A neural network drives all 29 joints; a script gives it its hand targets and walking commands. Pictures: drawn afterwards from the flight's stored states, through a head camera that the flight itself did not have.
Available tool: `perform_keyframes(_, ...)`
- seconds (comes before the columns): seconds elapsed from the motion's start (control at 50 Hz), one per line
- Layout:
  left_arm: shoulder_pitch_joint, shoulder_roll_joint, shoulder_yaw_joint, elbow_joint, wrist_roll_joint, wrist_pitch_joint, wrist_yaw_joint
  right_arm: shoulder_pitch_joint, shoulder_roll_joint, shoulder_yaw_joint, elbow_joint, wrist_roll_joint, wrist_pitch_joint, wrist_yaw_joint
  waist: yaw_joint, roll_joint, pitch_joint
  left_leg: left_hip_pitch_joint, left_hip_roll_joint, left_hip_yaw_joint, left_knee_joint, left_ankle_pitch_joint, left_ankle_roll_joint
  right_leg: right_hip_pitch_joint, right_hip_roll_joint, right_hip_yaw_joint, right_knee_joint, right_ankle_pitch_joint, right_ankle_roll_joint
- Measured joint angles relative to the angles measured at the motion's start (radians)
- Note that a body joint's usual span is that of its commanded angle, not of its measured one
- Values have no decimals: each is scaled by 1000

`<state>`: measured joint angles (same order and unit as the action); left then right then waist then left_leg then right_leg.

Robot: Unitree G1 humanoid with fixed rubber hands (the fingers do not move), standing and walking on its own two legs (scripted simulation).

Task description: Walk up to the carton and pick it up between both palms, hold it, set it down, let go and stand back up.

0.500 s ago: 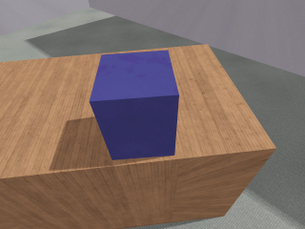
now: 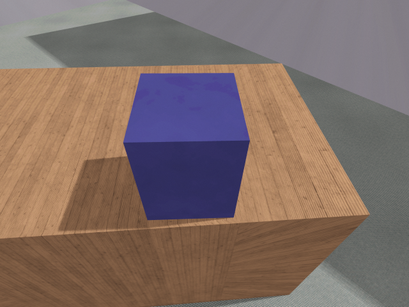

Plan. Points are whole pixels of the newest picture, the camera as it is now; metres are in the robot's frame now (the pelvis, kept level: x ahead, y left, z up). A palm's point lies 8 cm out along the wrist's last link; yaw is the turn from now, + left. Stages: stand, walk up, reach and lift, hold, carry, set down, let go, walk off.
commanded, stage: walk up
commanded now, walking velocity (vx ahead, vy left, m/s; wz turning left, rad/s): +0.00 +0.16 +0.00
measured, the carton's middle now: (189, 148) +0.44 +0.06 +0.07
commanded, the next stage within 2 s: stand in 1.46 s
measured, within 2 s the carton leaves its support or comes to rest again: neither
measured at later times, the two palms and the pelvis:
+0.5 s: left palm out of the picture -0.01 +0.28 -0.15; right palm out of the picture +0.03 -0.14 -0.15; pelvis +0.01 +0.08 +0.00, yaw +0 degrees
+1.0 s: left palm out of the picture +0.00 +0.30 -0.15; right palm out of the picture +0.02 -0.19 -0.17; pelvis -0.03 +0.05 -0.02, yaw +1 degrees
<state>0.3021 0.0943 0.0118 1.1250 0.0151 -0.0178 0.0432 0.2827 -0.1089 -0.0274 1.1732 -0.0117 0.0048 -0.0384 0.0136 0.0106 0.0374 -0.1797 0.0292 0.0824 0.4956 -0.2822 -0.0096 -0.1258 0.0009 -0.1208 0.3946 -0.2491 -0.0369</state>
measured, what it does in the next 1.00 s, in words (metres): steps on the spot: left foot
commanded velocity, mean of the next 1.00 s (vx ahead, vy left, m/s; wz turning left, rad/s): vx -0.04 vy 0.02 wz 0.01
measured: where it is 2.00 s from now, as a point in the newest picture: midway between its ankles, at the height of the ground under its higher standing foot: outside the picture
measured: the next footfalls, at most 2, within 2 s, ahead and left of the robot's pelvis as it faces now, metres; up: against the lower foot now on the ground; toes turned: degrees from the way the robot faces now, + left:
left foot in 0.24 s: +0.07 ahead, +0.20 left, +0.00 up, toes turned +4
left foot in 1.24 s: -0.03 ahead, +0.16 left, +0.00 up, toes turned +2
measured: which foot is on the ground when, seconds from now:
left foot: up 0.00-0.22, down 0.24-1.00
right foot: down 0.00-1.00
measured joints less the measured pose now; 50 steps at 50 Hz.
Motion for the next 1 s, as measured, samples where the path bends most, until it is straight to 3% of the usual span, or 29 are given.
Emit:
perform_keyframes(0.06,7,-1,19,-33,14,2,22,-13,-36,-30,-17,-11,43,5,25,5,3,-150,-21,-11,321,-130,-20,-38,-39,7,42,-15,9)
perform_keyframes(0.12,21,10,37,-39,24,13,31,-40,-73,-54,-53,-19,58,15,29,14,4,-246,-11,-41,477,-105,-35,-57,-69,18,49,-12,33)
perform_keyframes(0.16,30,23,41,-35,24,16,32,-63,-88,-58,-81,-16,55,22,22,16,6,-256,11,-53,427,-82,-42,-63,-83,25,48,-8,48)
perform_keyframes(0.24,50,47,42,-10,21,25,15,-74,-83,-36,-118,-3,8,13,-2,11,-2,-128,42,-42,71,60,-44,-88,-85,34,130,-54,74)
perform_keyframes(0.32,31,81,42,-7,0,49,-2,-41,-24,-4,-99,-8,-6,1,0,-46,-15,-96,11,-31,38,25,-3,-120,-76,91,239,-202,47)
perform_keyframes(0.42,18,70,25,-23,1,35,-14,-34,0,9,-75,-1,5,-5,9,-71,-14,-43,-23,-19,-40,65,11,-72,-58,103,108,-38,30)
perform_keyframes(0.5,16,25,6,-10,-1,16,-17,-42,-19,4,-61,6,2,-1,1,-33,-10,-12,-19,-20,-73,74,16,-31,-52,102,49,-11,66)
perform_keyframes(0.72,-1,7,6,12,-6,9,-9,-13,-17,2,-34,3,-8,4,-13,-15,1,-1,-10,-22,-77,70,15,-3,-43,99,7,2,69)
perform_keyframes(0.82,-45,39,32,-45,-12,28,10,-46,-37,-25,-89,4,11,-10,-16,-18,52,-102,-6,-15,63,26,21,-133,-47,104,201,-41,65)
perform_keyframes(0.88,-83,71,55,-72,-4,69,20,-64,-49,-35,-126,-11,28,-11,-37,-14,55,-150,-2,-27,103,29,25,-252,-25,107,501,-233,68)
perform_keyframes(0.92,-103,84,62,-93,-3,80,19,-83,-62,-40,-132,-27,41,-16,-32,-9,51,-163,1,-31,96,49,13,-277,-20,107,582,-289,61)
perform_keyframes(0.98,-84,87,53,-110,5,57,3,-95,-87,-48,-129,-30,59,-14,-16,2,6,-184,-1,-32,97,56,3,-160,-30,98,307,-209,40)
perform_keyframes(1.0,-71,83,49,-108,9,46,0,-99,-94,-49,-128,-25,62,-11,-11,9,-4,-199,1,-35,131,9,8,-143,-27,96,250,-121,33)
